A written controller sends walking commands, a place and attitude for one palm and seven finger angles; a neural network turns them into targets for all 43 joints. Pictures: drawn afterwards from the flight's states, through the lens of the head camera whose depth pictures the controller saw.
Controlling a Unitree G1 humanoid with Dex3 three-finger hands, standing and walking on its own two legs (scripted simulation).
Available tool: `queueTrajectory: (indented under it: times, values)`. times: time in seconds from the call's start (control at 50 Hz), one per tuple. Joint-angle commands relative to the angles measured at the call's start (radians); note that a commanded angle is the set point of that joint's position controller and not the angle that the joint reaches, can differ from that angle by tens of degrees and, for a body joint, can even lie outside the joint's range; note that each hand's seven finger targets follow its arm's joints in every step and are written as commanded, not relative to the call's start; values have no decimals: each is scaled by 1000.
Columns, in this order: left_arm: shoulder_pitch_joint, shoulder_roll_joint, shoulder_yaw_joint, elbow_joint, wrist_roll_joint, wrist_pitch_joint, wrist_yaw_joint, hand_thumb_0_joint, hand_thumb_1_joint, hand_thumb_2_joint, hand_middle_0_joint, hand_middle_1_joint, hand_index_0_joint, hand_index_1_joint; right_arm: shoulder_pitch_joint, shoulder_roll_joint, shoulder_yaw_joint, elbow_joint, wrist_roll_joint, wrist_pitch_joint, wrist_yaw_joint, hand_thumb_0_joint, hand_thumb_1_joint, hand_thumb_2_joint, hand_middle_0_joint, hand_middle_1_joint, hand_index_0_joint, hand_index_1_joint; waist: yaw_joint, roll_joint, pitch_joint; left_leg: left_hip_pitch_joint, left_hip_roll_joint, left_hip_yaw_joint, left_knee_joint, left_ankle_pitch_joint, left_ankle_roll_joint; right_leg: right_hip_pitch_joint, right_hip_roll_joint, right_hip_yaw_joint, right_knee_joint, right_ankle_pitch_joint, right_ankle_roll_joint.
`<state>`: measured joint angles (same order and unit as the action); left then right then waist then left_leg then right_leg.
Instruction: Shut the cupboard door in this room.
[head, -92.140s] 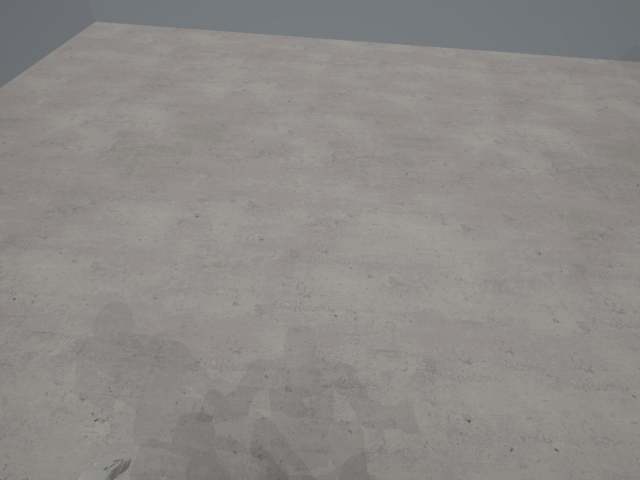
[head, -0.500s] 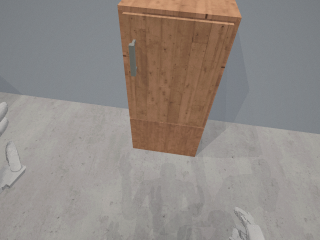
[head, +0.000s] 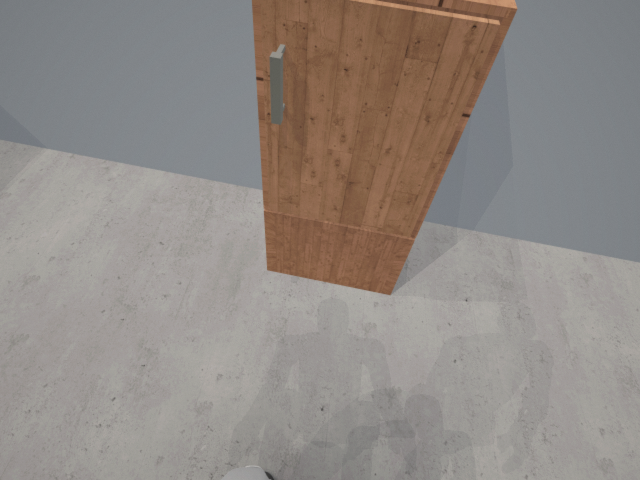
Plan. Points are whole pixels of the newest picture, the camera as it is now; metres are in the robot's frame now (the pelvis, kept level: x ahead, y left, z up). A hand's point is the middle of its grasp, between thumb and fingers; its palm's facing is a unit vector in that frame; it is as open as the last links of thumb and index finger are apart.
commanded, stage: let the arm hang, fingers relaxed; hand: left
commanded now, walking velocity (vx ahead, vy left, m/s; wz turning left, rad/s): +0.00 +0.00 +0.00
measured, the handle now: (279, 85) +0.82 +0.14 +0.03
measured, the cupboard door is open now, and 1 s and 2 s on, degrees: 0 0 0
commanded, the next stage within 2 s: look to check the result in 0.62 s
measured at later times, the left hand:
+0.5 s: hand out of the picture +0.00 +0.16 -0.17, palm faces -0.02 -0.99 -0.15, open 7.4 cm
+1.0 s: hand out of the picture -0.02 +0.17 -0.17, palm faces +0.00 -0.98 -0.17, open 7.4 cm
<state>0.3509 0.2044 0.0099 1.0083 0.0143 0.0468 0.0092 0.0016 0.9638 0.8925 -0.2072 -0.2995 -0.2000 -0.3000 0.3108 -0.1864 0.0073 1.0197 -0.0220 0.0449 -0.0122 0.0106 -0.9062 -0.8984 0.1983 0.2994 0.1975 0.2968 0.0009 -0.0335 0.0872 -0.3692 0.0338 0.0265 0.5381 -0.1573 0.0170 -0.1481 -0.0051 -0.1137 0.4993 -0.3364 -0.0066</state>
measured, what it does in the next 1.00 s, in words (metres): stands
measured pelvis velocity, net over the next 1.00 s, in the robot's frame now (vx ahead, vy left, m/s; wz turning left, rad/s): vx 0.02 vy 0.01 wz -0.04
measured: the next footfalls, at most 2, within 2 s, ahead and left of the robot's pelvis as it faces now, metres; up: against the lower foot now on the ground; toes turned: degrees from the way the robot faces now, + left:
none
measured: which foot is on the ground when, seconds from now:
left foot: down 0.00-1.00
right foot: down 0.00-1.00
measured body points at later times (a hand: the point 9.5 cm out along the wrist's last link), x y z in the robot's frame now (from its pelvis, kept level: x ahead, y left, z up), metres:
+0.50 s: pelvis +0.01 +0.00 +0.01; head +0.01 +0.01 +0.46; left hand +0.01 +0.22 -0.16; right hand +0.00 -0.22 -0.15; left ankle +0.08 +0.11 -0.73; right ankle -0.04 -0.11 -0.73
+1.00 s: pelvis +0.02 +0.01 +0.01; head +0.03 +0.01 +0.46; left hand -0.02 +0.23 -0.15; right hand +0.00 -0.20 -0.15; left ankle +0.08 +0.11 -0.73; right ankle -0.04 -0.11 -0.73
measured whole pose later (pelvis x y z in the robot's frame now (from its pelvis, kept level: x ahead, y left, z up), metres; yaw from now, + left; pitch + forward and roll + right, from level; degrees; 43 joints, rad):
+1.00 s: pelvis +0.02 +0.01 +0.01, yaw -2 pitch -2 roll +0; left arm 0.36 0.13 0.01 1.15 0.01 0.01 0.03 0.00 0.91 0.89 -0.20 -0.30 -0.19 -0.30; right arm 0.28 -0.13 -0.01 1.13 -0.02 0.02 -0.03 0.01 -0.91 -0.90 0.20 0.30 0.20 0.30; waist -0.01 0.00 0.06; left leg -0.26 0.02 0.08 0.43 -0.14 0.03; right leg -0.06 -0.03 -0.06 0.41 -0.31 0.01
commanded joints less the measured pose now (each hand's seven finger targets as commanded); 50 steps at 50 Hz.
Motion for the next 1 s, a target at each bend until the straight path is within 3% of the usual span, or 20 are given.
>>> queueTrajectory:
  times: [0.0,0.04,0.1,0.22,0.46,0.54,0.72,0.98]
  values:
    - [60,89,26,15,-5,-47,11,0,900,900,-200,-300,-200,-300,-12,-130,-35,-41,9,-40,-22,0,-900,-900,200,300,200,300,-2,96,-119,158,76,-111,-138,15,26,-29,-93,118,-148,86,-51]
    - [61,88,23,42,-4,-52,13,0,900,900,-200,-300,-200,-300,2,-126,-38,-19,13,-39,-22,0,-900,-900,200,300,200,300,-8,44,-114,203,76,-96,-128,53,23,-58,-99,120,-167,89,-52]
    - [63,64,17,74,-4,-50,18,0,900,900,-200,-300,-200,-300,10,-105,-34,14,11,-35,-23,0,-900,-900,200,300,200,300,-12,4,-46,201,78,-81,-146,30,21,-97,-101,116,-189,57,-46]
    - [78,49,10,110,-3,-46,24,0,900,900,-200,-300,-200,-300,10,-80,-32,54,9,-24,-19,0,-900,-900,200,300,200,300,-15,-28,51,192,66,-60,-167,-43,14,-166,-103,129,-222,-29,-43]
    - [78,28,13,115,-4,-47,26,0,900,900,-200,-300,-200,-300,16,-48,-23,78,5,-36,-23,0,-900,-900,200,300,200,300,-5,63,22,172,63,-57,-191,11,12,-88,-96,120,-194,59,-34]
    - [79,23,18,115,-4,-51,27,0,900,900,-200,-300,-200,-300,23,-48,-24,79,8,-41,-26,0,-900,-900,200,300,200,300,-2,50,-2,189,65,-55,-179,55,13,-67,-94,117,-194,94,-34]
    - [80,1,20,121,-5,-47,29,0,900,900,-200,-300,-200,-300,43,-32,-27,87,6,-38,-29,0,-900,-900,200,300,200,300,-9,46,23,184,62,-57,-189,11,13,-78,-92,112,-198,73,-33]
    - [94,10,18,129,-4,-52,31,0,900,900,-200,-300,-200,-300,31,-47,-30,86,9,-40,-28,0,-900,-900,200,300,200,300,-11,34,8,215,68,-56,-186,49,20,-74,-94,115,-199,93,-31]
